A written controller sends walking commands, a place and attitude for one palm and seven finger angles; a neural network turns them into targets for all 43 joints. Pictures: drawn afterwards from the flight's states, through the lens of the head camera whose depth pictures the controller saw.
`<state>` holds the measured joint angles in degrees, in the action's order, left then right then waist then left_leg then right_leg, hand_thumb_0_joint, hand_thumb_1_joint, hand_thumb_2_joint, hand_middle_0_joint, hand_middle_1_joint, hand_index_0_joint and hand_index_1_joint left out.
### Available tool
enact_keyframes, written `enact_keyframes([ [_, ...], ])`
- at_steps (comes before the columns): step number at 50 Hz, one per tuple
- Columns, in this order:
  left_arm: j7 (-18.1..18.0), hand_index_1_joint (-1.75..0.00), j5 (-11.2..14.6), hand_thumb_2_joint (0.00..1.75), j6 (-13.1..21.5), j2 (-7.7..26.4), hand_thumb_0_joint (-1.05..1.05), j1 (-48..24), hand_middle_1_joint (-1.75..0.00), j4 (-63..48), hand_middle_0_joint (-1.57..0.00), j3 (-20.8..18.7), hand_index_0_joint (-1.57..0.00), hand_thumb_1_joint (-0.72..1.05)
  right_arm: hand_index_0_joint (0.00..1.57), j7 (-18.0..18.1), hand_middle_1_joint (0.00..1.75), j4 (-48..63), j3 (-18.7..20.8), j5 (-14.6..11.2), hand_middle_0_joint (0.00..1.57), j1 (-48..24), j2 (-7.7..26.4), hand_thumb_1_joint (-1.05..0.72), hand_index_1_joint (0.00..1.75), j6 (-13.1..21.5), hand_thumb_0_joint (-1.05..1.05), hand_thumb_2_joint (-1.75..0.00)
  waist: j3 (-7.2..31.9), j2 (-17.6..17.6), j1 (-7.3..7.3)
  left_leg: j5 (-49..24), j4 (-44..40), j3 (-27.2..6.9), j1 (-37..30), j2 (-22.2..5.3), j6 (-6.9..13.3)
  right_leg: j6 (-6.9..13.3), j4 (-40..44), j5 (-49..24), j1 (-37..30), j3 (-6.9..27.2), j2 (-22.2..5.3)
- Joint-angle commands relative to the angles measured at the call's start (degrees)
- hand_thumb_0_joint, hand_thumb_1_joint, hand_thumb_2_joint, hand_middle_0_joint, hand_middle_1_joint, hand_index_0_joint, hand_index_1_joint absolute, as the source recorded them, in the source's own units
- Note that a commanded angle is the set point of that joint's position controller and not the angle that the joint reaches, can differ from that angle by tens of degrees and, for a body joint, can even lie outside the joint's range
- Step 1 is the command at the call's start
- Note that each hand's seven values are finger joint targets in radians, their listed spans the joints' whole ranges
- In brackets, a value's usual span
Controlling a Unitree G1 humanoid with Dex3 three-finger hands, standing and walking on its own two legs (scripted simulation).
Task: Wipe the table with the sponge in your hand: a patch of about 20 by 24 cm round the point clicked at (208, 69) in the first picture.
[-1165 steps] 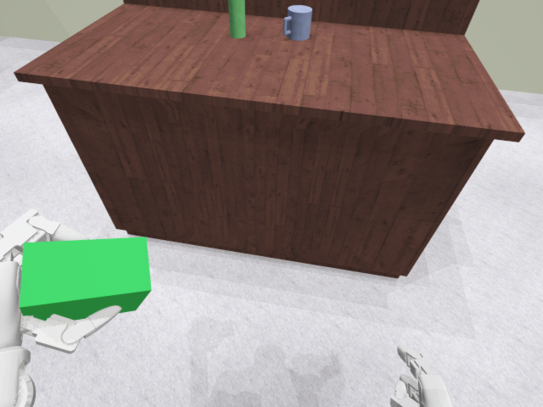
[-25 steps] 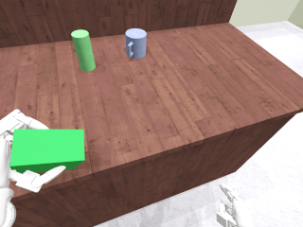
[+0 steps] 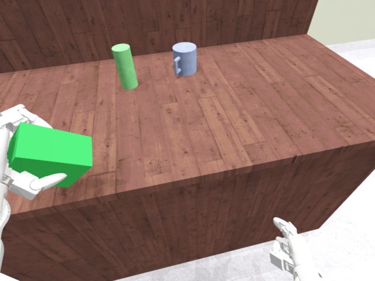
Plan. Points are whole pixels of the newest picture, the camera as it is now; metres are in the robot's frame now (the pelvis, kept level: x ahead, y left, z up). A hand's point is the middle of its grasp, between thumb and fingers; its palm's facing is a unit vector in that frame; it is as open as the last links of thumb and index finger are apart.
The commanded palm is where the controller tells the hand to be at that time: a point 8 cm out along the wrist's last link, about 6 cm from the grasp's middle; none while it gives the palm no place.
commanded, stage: turn the palm down, sponge in hand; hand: left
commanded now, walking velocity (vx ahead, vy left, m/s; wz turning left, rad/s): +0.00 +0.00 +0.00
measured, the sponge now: (58, 160) +0.25 +0.28 +0.17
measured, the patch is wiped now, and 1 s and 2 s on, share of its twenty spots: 0.00 0.00 0.00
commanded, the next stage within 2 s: move the sponge above the wiping area in 1.70 s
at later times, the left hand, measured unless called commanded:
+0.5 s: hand (63, 146) +0.26 +0.25 +0.21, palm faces +0.26 -0.39 -0.88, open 10.2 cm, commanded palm +0.21 +0.27 +0.27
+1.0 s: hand (39, 135) +0.25 +0.28 +0.23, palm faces +0.24 -0.15 -0.96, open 10.2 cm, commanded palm +0.20 +0.28 +0.30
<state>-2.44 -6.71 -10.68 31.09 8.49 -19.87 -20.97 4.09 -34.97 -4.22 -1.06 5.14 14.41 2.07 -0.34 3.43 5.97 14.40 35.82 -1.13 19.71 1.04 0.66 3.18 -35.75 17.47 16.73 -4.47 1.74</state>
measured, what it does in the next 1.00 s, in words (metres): stands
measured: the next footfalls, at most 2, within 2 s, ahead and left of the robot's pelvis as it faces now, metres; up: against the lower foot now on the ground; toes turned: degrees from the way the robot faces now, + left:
none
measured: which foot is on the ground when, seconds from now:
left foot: down 0.00-1.00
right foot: down 0.00-1.00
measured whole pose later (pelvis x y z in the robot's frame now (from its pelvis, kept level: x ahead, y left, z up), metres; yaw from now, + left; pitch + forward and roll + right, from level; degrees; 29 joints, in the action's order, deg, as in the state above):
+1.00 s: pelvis +0.00 +0.00 +0.01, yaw -1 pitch -4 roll +0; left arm 10.3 -35.3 -25.5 40.6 -1.4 -24.7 -5.5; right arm 5.7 -34.6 -5.7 -4.2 -1.2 14.4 1.2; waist -0.5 7.1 8.9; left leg 12.1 30.1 0.0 14.3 1.3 0.8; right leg 3.0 -31.3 15.4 12.2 -3.1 1.6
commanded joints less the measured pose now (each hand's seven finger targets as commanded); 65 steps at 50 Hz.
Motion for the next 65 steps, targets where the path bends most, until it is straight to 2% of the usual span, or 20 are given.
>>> enact_keyframes([
  [1,4.7,-1.6,-3.0,1.3,0.9,15.8,0.0,-14.9,-1.6,-11.2,-1.2,-1.6,-1.2,0.1,0.2,2.2,0.3,11.3,2.4,-0.9,0.2,-9.3,6.2,-0.9,0.3,3.6,0.0,-0.9,8.8,1.3,-2.98,3.8,-5.2,0.4,-6.8,-0.7,1.2,-2.0,10.2,3.2,2.8,5.1,-2.3],
  [3,6.1,-1.6,-3.8,1.3,2.6,17.7,0.0,-13.5,-1.6,-12.1,-1.2,-3.1,-1.2,0.1,0.2,2.6,0.3,11.4,2.7,-0.8,0.2,-8.2,6.0,-0.9,0.3,4.1,0.0,-0.9,8.8,-1.6,-2.66,2.4,-4.4,0.3,-6.9,-1.0,1.4,-2.6,10.7,3.8,2.7,5.4,-2.6],
  [5,5.5,-1.6,-3.8,1.3,4.1,23.1,0.0,-13.1,-1.6,-13.1,-1.2,-8.5,-1.2,0.1,0.2,2.5,0.3,11.5,2.7,-1.1,0.2,-9.0,5.8,-0.9,0.3,5.0,0.0,-0.9,9.0,0.9,-1.36,0.9,-2.5,0.6,-6.0,-0.9,0.7,-2.2,11.5,5.2,1.3,8.7,-3.5],
  [8,3.7,-1.6,-3.8,1.3,5.0,22.9,0.0,-10.6,-1.6,-9.8,-1.2,-10.9,-1.2,0.1,0.2,2.2,0.3,10.6,3.4,-0.4,0.2,-6.5,5.7,-0.9,0.3,5.0,0.0,-0.9,9.2,-0.8,-0.47,-1.7,-0.3,0.4,-3.5,-1.4,0.2,-2.6,11.4,2.4,-0.3,10.2,-4.9],
  [10,2.2,-1.6,-4.1,1.3,3.9,25.8,0.0,-9.0,-1.6,-9.0,-1.2,-13.6,-1.2,0.1,0.2,1.8,0.3,10.9,3.4,-1.0,0.2,-7.3,5.9,-0.9,0.3,5.1,0.0,-0.9,8.9,1.3,0.47,-2.8,0.8,0.4,-2.0,-1.3,-0.3,-2.4,11.0,0.0,-1.9,13.0,-6.1],
  [11,1.9,-1.6,-4.5,1.3,2.7,23.1,0.0,-8.4,-1.6,-8.6,-1.2,-11.1,-1.2,0.1,0.2,1.5,0.3,10.9,3.7,-0.8,0.2,-6.6,6.0,-0.9,0.3,4.5,0.0,-0.9,10.1,2.6,0.42,-3.2,1.4,0.4,-1.0,-1.6,-0.7,-2.7,10.3,-3.4,-3.2,13.8,-7.2],
  [14,2.5,-1.6,-5.4,1.3,-0.5,24.5,0.0,-5.8,-1.6,-7.3,-1.2,-10.8,-1.2,0.1,0.2,1.8,0.3,11.2,4.1,-1.0,0.2,-5.7,7.2,-0.9,0.3,3.3,0.0,-0.9,9.7,-3.1,-0.04,-3.8,2.0,-0.2,0.0,-2.1,-0.4,-4.4,9.0,-10.3,-4.4,15.4,-8.4],
  [19,5.9,-1.6,-8.2,1.3,-2.2,25.9,0.0,-6.9,-1.6,-11.2,-1.2,-8.9,-1.2,0.1,0.2,2.3,0.3,12.6,3.9,-1.7,0.2,-6.9,7.4,-0.9,0.3,3.4,0.0,-0.9,10.8,-3.8,-0.56,-6.0,3.0,-0.1,-1.1,-1.8,0.3,-5.1,7.6,-16.6,-4.6,15.0,-8.3],
  [24,5.6,-1.6,-11.6,1.3,-0.2,26.6,0.0,-7.6,-1.6,-15.3,-1.2,-9.0,-1.2,0.1,0.2,2.7,0.3,12.8,4.2,-1.6,0.2,-6.8,7.0,-0.9,0.3,5.2,0.0,-0.9,12.4,-2.0,0.06,-8.9,2.5,0.4,-4.5,-1.6,0.7,-4.0,7.5,-15.6,-3.0,12.9,-6.8],
  [27,3.9,-1.6,-13.4,1.3,-2.0,27.3,0.0,-9.7,-1.6,-13.7,-1.2,-9.4,-1.2,0.1,0.2,2.8,0.3,12.2,4.1,-1.6,0.2,-7.1,7.1,-0.9,0.3,5.3,0.0,-0.9,11.3,-1.6,0.39,-8.3,1.1,0.2,-4.1,-1.8,0.4,-3.4,7.6,-12.6,-2.4,11.6,-6.1],
  [30,2.8,-1.6,-15.9,1.3,-5.3,28.2,0.0,-11.3,-1.6,-13.6,-1.2,-9.1,-1.2,0.1,0.2,2.6,0.3,12.6,3.5,-2.5,0.2,-10.7,6.7,-0.9,0.3,5.4,0.0,-0.9,10.9,2.5,1.51,-8.7,-0.3,0.7,-5.6,-1.6,0.1,-2.3,7.8,-11.9,-2.8,12.0,-5.4],
  [33,3.9,-1.6,-18.4,1.3,-9.1,25.9,0.0,-12.5,-1.6,-11.2,-1.2,-4.6,-1.2,0.1,0.2,2.8,0.3,12.0,3.1,-2.2,0.2,-10.6,7.1,-0.9,0.3,4.1,0.0,-0.9,10.2,-0.7,1.19,-8.6,-3.0,0.4,-5.5,-1.9,0.4,-2.9,7.9,-11.2,-2.9,8.7,-4.9],
  [39,8.4,-1.6,-24.5,1.3,-12.7,24.8,0.0,-18.8,-1.6,-13.3,-1.2,2.1,-1.2,0.1,0.2,2.4,0.3,12.1,1.3,-3.0,0.2,-15.1,6.0,-0.9,0.3,3.2,0.0,-0.9,10.8,0.6,1.27,-7.2,-7.1,-0.6,-8.7,-1.4,0.8,-2.5,9.6,-7.2,-3.2,6.2,-3.7],
  [45,10.0,-1.6,-30.4,1.3,-13.7,27.2,0.0,-26.2,-1.6,-15.0,-1.2,2.0,-1.2,0.1,0.2,1.8,0.3,11.7,-0.1,-3.3,0.2,-20.9,4.6,-0.9,0.3,3.1,0.0,-0.9,11.2,2.8,2.57,-5.6,-10.0,-2.2,-10.8,-0.9,0.4,-0.6,11.3,-3.1,-4.0,7.5,-2.3],
  [49,10.0,-1.6,-32.8,1.3,-14.5,26.4,0.0,-27.5,-1.6,-13.4,-1.2,3.2,-1.2,0.1,0.2,1.4,0.3,10.1,0.2,-2.5,0.2,-19.9,4.9,-0.9,0.3,1.7,0.0,-0.9,13.3,3.0,2.96,-8.2,-10.9,-2.4,-11.7,-1.1,0.2,-0.8,11.3,-5.4,-5.7,6.0,-2.7],
  [50,10.3,-1.6,-33.2,1.3,-15.5,26.2,0.0,-29.5,-1.6,-13.7,-1.2,3.5,-1.2,0.1,0.2,1.1,0.3,10.9,-0.5,-3.4,0.2,-23.4,4.2,-0.9,0.3,2.3,0.0,-0.9,12.1,5.0,3.26,-7.2,-11.3,-2.9,-11.3,-0.9,-0.1,0.3,11.2,-4.5,-5.4,7.7,-2.0],
  [57,12.7,-1.6,-36.6,1.3,-17.0,22.5,0.0,-28.3,-1.6,-11.9,-1.2,8.5,-1.2,0.1,0.2,0.6,0.3,10.3,-0.1,-3.3,0.2,-21.6,4.6,-0.9,0.3,1.3,0.0,-0.9,12.5,2.6,2.98,-5.9,-12.8,-3.2,-10.9,-1.0,0.1,-0.3,11.3,-4.0,-5.5,5.6,-2.2],
  [60,12.9,-1.6,-38.0,1.3,-16.8,23.4,0.0,-28.1,-1.6,-13.0,-1.2,7.6,-1.2,0.1,0.2,0.3,0.3,11.4,-0.6,-3.7,0.2,-24.6,4.1,-0.9,0.3,1.7,0.0,-0.9,11.6,2.3,3.39,-3.1,-13.2,-3.8,-10.1,-0.9,0.1,0.4,11.6,-2.3,-5.1,7.9,-1.5],
  [64,11.6,-1.6,-39.8,1.3,-15.4,25.3,0.0,-29.5,-1.6,-13.0,-1.2,6.4,-1.2,0.1,0.2,0.3,0.3,10.1,0.1,-2.4,0.2,-22.1,4.8,-0.9,0.3,1.2,0.0,-0.9,13.1,2.4,3.73,-4.9,-12.6,-3.3,-10.7,-0.6,0.3,0.1,11.6,-2.7,-5.6,6.9,-2.4],
  [65,11.3,-1.6,-40.3,1.3,-15.5,26.2,0.0,-30.9,-1.6,-13.7,-1.2,5.5,-1.2,0.1,0.2,0.2,0.3,10.9,-0.5,-2.9,0.2,-24.8,4.3,-0.9,0.3,1.9,0.0,-0.9,12.8,3.3,3.98,-3.8,-12.5,-3.8,-10.5,-0.4,0.1,0.9,11.8,-1.6,-5.6,9.3,-1.5],
])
